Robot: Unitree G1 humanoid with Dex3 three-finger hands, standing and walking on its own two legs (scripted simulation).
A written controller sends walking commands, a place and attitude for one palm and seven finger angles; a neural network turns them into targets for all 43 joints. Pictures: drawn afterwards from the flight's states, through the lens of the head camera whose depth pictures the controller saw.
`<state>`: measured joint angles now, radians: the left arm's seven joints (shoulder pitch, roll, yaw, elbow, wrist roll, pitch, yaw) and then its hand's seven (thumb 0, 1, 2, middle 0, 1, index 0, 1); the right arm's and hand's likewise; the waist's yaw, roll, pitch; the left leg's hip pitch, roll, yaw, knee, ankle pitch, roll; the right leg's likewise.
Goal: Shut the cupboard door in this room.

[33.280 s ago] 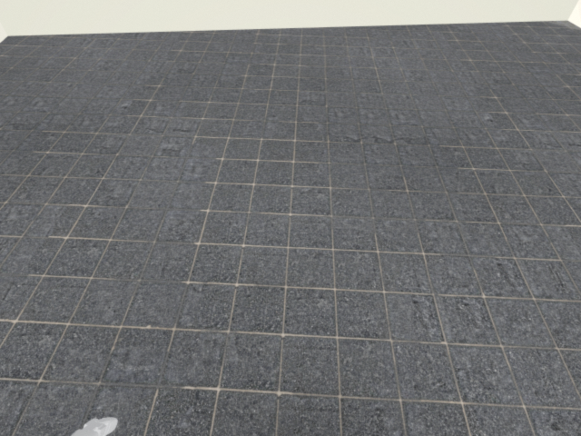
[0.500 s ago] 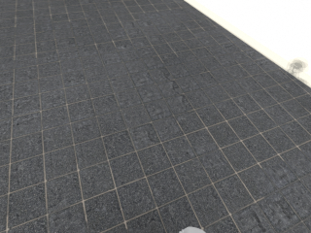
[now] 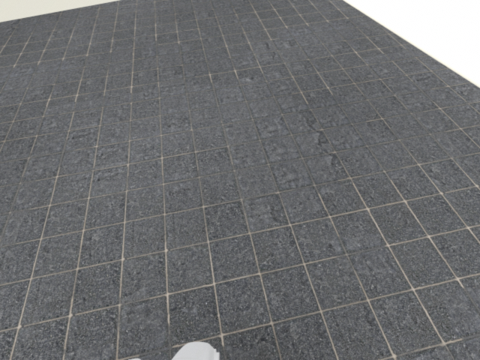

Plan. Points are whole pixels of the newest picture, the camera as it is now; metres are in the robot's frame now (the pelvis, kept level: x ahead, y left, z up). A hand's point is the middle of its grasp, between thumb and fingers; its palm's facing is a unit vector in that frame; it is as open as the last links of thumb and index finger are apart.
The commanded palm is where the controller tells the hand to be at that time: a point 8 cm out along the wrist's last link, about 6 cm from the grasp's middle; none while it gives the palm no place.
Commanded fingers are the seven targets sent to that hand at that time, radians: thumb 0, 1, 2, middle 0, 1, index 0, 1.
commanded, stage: turn or walk to find it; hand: left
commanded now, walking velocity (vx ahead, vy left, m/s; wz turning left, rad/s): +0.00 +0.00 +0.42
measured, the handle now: out of the picture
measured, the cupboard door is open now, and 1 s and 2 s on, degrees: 90 90 90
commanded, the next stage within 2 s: none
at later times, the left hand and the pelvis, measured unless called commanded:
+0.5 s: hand out of the picture +0.01 +0.27 -0.17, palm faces +0.24 -0.94 -0.24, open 7.4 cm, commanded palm none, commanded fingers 0.00 0.90 0.90 -0.20 -0.30 -0.20 -0.30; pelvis -0.02 +0.04 +0.00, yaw +12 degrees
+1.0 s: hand out of the picture -0.07 +0.21 -0.17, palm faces +0.45 -0.86 -0.24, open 7.4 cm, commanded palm none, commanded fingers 0.00 0.90 0.90 -0.20 -0.30 -0.20 -0.30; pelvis -0.03 +0.02 +0.00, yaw +26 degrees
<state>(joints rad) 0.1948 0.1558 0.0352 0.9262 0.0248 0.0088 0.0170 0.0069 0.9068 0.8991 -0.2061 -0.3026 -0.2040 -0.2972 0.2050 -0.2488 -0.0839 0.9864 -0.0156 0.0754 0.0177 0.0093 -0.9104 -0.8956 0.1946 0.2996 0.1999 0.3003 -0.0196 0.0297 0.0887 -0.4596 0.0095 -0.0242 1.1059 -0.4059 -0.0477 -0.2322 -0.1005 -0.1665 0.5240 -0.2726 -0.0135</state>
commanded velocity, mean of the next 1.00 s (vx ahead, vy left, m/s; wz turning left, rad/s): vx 0.00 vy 0.00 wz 0.42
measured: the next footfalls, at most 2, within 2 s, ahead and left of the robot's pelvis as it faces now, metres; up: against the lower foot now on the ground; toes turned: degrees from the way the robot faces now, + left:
left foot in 0.20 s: +0.00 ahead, +0.15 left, +0.00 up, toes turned +9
right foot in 0.64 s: +0.05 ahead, -0.09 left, +0.00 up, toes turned +11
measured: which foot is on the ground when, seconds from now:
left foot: up 0.00-0.18, down 0.20-0.64, up 0.66-1.00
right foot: down 0.00-0.20, up 0.22-0.62, down 0.64-1.00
